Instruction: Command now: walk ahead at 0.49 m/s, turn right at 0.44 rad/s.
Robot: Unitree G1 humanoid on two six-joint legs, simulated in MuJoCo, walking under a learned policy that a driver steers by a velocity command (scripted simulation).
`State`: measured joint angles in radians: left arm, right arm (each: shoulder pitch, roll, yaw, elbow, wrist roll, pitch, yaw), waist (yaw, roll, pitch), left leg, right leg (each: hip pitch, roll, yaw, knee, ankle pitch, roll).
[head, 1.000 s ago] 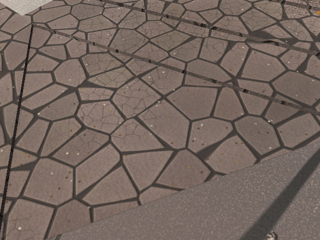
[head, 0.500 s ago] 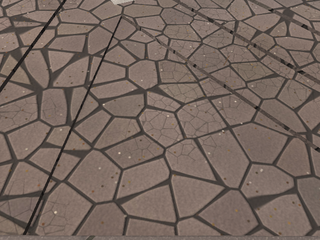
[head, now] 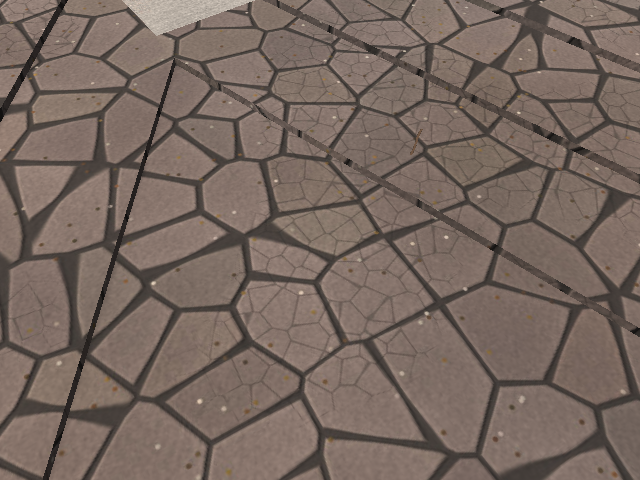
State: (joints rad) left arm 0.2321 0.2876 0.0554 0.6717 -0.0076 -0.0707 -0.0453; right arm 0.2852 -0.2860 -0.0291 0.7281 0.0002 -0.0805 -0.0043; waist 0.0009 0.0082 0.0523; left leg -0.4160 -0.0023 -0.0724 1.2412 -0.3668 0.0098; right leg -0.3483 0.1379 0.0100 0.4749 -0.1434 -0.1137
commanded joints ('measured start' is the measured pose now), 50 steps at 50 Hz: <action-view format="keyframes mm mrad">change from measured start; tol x32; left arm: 1 -10 112 30 -76 1 -13 17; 24 534 -60 -15 108 -37 33 57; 42 -290 -74 -8 -165 -14 6 -13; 50 142 113 47 -24 0 17 35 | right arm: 1 29 -140 -44 -79 -13 -11 -11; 13 -301 -58 -23 -149 -23 -63 62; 25 344 -323 -138 122 33 -4 66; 50 111 -139 -46 109 37 -40 25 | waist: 1 -33 -3 -77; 20 70 -76 -21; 25 -13 461 -380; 32 30 126 67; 50 123 -104 -294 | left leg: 1 -172 90 -57 -123 35 -22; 19 -50 118 -175 -929 712 -21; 24 944 337 -362 -559 919 17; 26 721 425 -608 -933 36 146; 32 59 155 -8 -1029 399 55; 46 491 230 97 -651 1292 100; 49 -285 -8 -49 131 -202 33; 50 -362 45 -40 123 -131 34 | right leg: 1 162 -294 411 -252 137 -230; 6 49 -236 287 -139 354 -195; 19 165 -171 483 297 -286 -45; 25 -749 -66 192 1578 -577 138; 33 -394 -180 98 665 180 113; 43 -340 -107 -49 100 80 32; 46 63 -49 -86 8 45 -45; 48 829 -475 562 18 108 -287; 50 682 -479 571 -124 38 -259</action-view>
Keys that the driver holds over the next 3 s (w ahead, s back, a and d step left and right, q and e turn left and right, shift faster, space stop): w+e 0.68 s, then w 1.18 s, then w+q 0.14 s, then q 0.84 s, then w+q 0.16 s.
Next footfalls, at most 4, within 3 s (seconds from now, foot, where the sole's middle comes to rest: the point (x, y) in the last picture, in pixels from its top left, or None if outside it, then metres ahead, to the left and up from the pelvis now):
0.44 left None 0.42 0.20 -0.90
0.94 right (374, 419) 0.64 -0.11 -0.90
1.44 left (341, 290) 1.00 -0.04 -0.90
1.90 right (469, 251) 1.12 -0.40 -0.88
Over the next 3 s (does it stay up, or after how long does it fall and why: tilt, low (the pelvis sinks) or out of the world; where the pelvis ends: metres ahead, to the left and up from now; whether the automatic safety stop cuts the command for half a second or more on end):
stays up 1.19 -0.28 -0.10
